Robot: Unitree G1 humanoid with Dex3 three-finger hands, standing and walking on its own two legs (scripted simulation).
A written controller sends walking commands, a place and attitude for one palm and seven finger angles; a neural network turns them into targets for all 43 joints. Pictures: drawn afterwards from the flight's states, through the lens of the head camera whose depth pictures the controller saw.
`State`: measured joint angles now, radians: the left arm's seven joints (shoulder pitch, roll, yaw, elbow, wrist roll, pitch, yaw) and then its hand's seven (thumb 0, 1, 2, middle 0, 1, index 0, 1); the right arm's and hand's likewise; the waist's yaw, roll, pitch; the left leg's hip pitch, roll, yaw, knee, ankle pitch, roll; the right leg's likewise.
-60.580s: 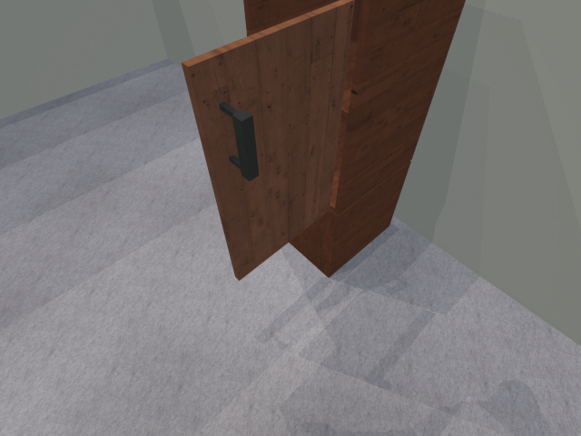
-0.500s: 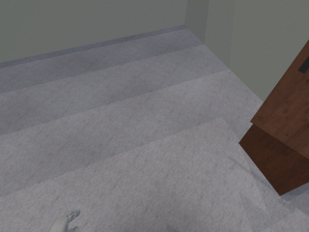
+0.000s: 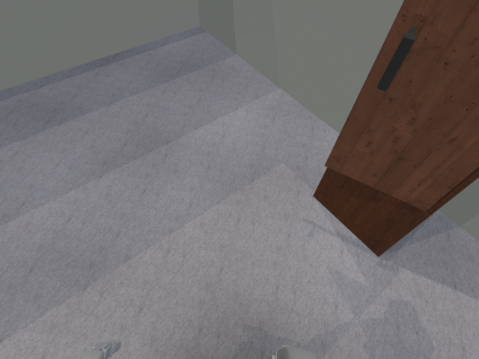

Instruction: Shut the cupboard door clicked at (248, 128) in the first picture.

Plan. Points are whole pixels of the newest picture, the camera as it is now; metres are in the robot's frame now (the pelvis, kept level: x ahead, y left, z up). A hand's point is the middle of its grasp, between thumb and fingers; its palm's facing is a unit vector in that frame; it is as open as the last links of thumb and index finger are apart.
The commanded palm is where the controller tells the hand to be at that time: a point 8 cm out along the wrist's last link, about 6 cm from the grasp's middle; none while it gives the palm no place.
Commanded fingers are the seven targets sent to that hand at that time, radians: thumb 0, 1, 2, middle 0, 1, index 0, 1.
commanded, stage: turn to face it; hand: left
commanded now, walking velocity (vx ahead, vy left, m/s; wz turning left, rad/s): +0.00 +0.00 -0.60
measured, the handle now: (397, 59) +0.72 -0.31 +0.11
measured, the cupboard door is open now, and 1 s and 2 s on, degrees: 22 22 22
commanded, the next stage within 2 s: take the last steps up to it in 0.72 s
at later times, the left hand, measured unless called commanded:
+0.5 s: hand (150, 334) +0.17 +0.18 -0.18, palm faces -0.25 -0.95 -0.21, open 7.3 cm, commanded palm none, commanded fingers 0.00 0.90 0.90 -0.20 -0.30 -0.20 -0.30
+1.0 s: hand (182, 314) +0.21 +0.12 -0.17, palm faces -0.43 -0.88 -0.19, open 7.3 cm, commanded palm none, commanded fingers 0.00 0.90 0.90 -0.20 -0.30 -0.20 -0.30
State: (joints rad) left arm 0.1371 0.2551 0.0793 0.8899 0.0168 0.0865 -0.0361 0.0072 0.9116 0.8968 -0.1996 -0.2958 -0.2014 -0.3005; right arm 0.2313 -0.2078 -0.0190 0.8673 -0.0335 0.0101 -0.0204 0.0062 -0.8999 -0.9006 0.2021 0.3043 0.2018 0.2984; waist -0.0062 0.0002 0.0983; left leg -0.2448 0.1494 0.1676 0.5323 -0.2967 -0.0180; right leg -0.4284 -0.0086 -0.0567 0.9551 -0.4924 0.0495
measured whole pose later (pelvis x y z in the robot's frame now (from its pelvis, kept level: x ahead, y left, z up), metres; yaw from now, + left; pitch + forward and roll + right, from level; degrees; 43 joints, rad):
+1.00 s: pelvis +0.07 -0.02 -0.01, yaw -25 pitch +1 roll -1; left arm 0.20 0.19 0.04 0.97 0.03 0.04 -0.01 0.00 0.91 0.90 -0.20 -0.30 -0.21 -0.30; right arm 0.27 -0.22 -0.04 0.96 -0.02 0.03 -0.01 0.01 -0.91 -0.90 0.20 0.30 0.20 0.30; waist -0.03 0.00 0.03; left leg -0.35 0.07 0.10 0.75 -0.42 -0.05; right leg -0.21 -0.01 0.01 0.51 -0.31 0.00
